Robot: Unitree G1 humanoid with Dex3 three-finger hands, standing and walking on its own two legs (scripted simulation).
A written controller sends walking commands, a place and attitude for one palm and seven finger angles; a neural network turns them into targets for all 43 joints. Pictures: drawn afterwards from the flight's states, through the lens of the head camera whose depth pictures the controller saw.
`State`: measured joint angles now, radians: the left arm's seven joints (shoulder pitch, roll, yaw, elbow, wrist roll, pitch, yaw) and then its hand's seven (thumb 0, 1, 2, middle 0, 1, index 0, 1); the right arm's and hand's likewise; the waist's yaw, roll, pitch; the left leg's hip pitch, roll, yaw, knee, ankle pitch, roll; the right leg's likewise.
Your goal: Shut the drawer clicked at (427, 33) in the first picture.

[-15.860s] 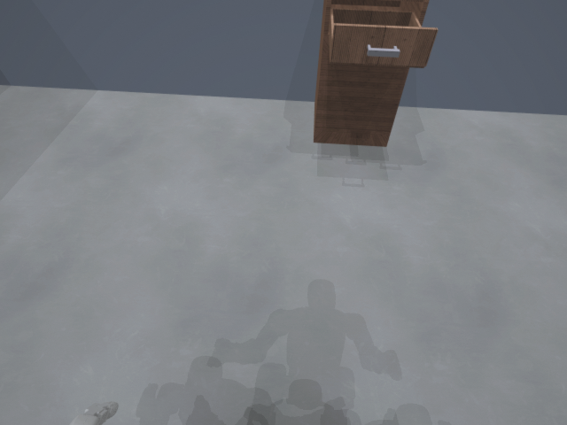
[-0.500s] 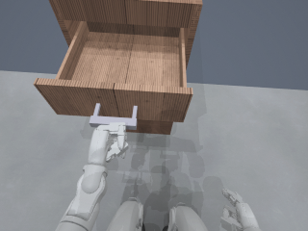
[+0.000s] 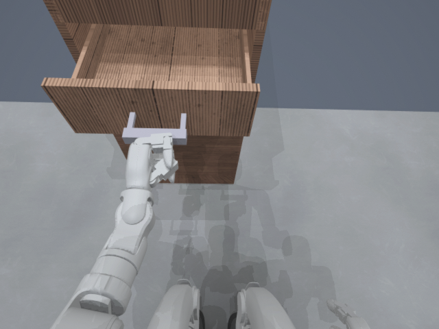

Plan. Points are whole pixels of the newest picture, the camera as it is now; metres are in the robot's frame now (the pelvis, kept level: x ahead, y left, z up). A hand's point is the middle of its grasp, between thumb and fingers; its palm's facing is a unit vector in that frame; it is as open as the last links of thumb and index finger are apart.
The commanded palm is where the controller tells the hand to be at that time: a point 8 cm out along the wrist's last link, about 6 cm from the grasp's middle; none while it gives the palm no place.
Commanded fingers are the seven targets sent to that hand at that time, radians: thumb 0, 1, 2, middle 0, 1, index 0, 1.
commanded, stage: push the drawer shut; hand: left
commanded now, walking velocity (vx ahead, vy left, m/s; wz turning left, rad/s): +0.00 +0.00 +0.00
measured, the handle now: (156, 127) +0.48 +0.12 +0.03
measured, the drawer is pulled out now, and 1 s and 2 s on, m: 0.17 0.06 0.00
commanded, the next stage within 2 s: pull the fist back off the drawer in 1.78 s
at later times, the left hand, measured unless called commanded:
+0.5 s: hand (175, 137) +0.46 +0.09 +0.03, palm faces +0.01 -1.00 -0.05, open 2.8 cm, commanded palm +0.45 +0.13 +0.04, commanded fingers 0.00 0.90 0.90 -1.40 -1.60 -1.40 -1.60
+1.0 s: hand (177, 114) +0.51 +0.09 +0.03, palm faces +0.02 -1.00 -0.06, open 2.8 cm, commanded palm +0.50 +0.13 +0.04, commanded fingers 0.00 0.90 0.90 -1.40 -1.60 -1.40 -1.60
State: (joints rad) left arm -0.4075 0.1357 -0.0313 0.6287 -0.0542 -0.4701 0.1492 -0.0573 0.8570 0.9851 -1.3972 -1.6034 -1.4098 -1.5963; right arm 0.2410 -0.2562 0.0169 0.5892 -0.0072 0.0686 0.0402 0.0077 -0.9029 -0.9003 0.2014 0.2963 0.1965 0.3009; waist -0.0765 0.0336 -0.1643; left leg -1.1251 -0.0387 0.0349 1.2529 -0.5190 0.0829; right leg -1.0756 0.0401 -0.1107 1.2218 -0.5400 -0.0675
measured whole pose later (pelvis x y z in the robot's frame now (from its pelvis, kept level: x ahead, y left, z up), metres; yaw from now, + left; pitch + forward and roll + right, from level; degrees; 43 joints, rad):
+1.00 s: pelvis +0.00 +0.00 -0.01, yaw -2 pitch +27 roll -3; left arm -0.92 0.31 0.23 1.20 0.00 -0.56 0.09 -0.06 0.81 0.96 -1.40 -1.60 -1.41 -1.60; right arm 0.34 -0.26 0.03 0.64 -0.05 0.07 0.06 0.00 -0.90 -0.90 0.20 0.30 0.20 0.30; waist -0.19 0.05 -0.15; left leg -1.25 -0.01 0.03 1.30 -0.52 0.08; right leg -1.20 0.06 -0.12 1.25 -0.52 -0.07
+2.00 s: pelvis -0.02 +0.01 -0.03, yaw -3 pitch +33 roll -7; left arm -1.27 0.52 0.26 1.40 0.09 -0.45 0.09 -0.12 0.62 1.01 -1.40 -1.60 -1.40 -1.60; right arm 0.41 -0.26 0.07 0.65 -0.08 0.02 0.07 0.00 -0.90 -0.90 0.20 0.30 0.20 0.30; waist -0.31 0.05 -0.13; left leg -1.44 -0.01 -0.02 1.38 -0.50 0.08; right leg -1.36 0.07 -0.17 1.27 -0.50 -0.07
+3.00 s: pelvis +0.07 -0.01 +0.05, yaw -3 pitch +21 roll -2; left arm -0.32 0.24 0.17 0.53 -0.15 -0.35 -0.02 0.02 0.90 0.89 -1.40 -1.60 -1.40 -1.60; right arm 0.36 -0.25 0.02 0.52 0.03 0.11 0.07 0.00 -0.90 -0.90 0.20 0.30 0.20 0.30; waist -0.07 0.03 -0.18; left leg -0.83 -0.02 0.03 0.97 -0.50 0.06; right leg -0.79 0.10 -0.04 0.92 -0.49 -0.07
